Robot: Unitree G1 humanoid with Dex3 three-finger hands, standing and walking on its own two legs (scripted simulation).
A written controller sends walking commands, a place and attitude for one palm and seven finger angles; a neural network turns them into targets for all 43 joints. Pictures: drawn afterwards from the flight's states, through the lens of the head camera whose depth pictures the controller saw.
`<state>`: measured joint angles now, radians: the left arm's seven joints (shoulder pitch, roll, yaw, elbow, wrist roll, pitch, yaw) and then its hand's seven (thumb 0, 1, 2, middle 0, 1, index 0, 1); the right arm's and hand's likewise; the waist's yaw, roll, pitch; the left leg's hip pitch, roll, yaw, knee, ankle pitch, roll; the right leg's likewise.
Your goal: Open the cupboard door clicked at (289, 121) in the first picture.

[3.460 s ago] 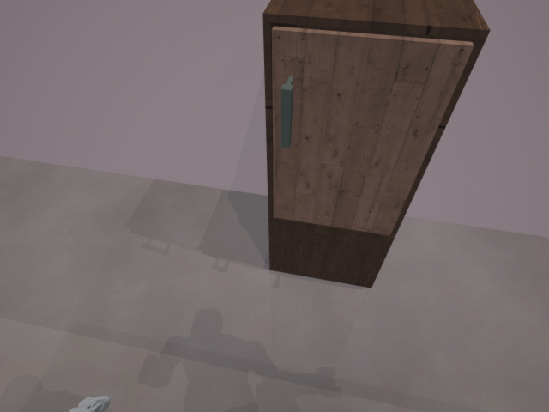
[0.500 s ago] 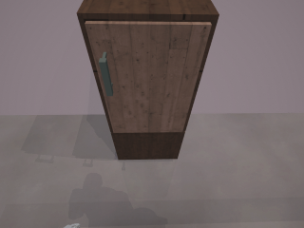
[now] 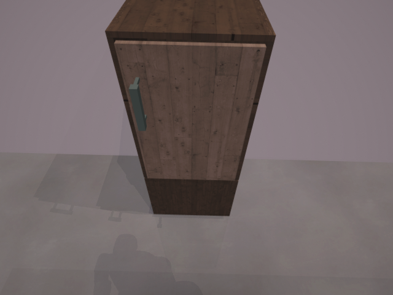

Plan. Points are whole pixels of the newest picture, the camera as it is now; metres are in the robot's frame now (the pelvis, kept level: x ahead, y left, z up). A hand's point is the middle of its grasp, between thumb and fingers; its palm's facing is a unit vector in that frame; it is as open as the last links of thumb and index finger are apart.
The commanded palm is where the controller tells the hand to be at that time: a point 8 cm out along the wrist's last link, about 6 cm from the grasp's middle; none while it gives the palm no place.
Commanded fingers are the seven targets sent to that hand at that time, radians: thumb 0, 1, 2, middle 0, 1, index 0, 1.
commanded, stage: look again from close up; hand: left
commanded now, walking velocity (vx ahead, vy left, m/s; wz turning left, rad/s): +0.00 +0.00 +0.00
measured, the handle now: (139, 104) +0.60 +0.21 +0.04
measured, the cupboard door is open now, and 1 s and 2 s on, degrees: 0 0 0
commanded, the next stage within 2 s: shuffle to correct the standing spot in 0.58 s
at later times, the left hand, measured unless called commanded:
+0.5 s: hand out of the picture +0.02 +0.18 -0.17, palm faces +0.04 -0.98 -0.22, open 7.4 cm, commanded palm none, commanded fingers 0.00 0.90 0.90 -0.20 -0.30 -0.20 -0.30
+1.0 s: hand out of the picture +0.03 +0.17 -0.19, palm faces +0.08 -0.98 -0.16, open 7.4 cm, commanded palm none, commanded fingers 0.00 0.90 0.90 -0.20 -0.30 -0.20 -0.30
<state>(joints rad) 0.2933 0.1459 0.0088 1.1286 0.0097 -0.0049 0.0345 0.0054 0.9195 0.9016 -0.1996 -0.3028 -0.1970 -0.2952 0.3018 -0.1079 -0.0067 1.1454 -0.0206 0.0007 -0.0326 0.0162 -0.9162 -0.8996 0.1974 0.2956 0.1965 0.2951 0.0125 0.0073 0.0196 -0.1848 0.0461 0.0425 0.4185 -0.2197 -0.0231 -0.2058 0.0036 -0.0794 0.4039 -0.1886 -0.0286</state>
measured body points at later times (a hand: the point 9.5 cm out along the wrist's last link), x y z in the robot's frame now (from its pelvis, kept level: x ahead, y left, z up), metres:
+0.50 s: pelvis +0.01 +0.00 +0.00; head +0.02 -0.01 +0.45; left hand +0.02 +0.23 -0.16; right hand +0.01 -0.21 -0.17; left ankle +0.00 +0.13 -0.74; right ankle +0.02 -0.10 -0.74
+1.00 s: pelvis +0.06 +0.01 -0.01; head +0.07 +0.02 +0.44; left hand +0.02 +0.22 -0.18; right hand +0.05 -0.21 -0.17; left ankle +0.00 +0.13 -0.74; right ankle +0.02 -0.10 -0.74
